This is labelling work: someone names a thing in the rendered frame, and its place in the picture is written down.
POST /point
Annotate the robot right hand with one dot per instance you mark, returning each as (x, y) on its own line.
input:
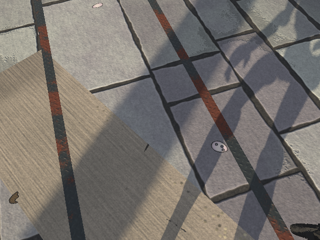
(307, 231)

